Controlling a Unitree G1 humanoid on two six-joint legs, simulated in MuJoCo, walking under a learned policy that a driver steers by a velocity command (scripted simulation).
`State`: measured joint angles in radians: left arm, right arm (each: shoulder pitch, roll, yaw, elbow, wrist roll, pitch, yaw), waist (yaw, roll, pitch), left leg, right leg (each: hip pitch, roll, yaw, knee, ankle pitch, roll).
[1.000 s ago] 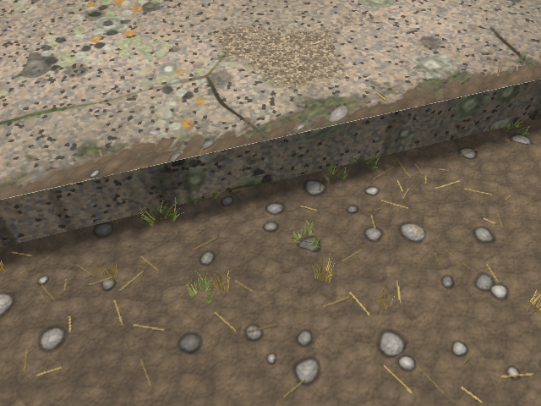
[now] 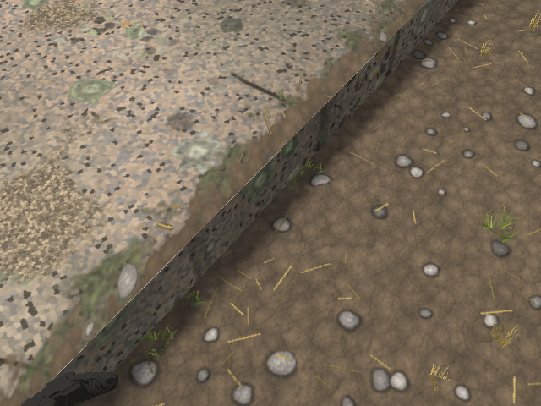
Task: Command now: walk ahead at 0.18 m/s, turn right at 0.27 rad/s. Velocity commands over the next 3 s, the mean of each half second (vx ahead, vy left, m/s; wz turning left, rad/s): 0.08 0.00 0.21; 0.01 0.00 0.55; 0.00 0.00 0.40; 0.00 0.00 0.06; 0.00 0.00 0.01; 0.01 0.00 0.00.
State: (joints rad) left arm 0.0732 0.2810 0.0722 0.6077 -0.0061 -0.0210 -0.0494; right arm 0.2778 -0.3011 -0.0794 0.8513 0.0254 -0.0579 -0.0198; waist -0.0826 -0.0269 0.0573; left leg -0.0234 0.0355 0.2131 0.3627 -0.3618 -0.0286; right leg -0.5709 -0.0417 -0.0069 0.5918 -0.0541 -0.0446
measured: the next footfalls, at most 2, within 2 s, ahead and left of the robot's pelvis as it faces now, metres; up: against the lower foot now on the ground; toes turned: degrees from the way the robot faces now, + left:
right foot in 0.02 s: +0.18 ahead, -0.11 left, +0.00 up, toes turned -2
left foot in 0.48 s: +0.10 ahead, +0.12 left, +0.00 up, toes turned +15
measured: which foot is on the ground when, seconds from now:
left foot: down 0.00-0.02, up 0.04-0.46, down 0.48-0.98, up 1.00-1.00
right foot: up 0.00-0.00, down 0.02-0.50, up 0.52-0.96, down 0.98-1.00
